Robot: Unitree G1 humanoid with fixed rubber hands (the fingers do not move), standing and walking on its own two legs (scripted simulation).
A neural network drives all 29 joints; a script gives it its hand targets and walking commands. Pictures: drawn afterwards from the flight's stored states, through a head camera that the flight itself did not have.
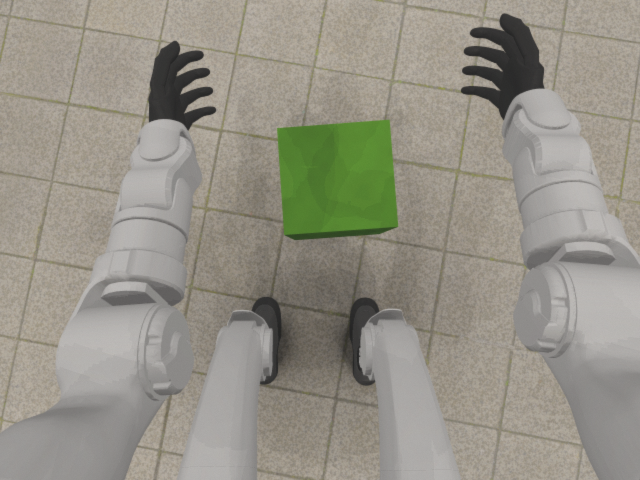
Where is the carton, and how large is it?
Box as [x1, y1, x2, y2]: [277, 120, 397, 239]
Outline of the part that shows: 389,120 277,128 283,224 285,235 293,239 373,234 380,233 397,226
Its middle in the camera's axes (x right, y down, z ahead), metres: +0.04 -0.10 +0.84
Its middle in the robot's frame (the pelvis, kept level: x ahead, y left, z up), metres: +0.49 -0.03 -0.51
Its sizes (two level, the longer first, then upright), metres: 0.210 0.200 0.250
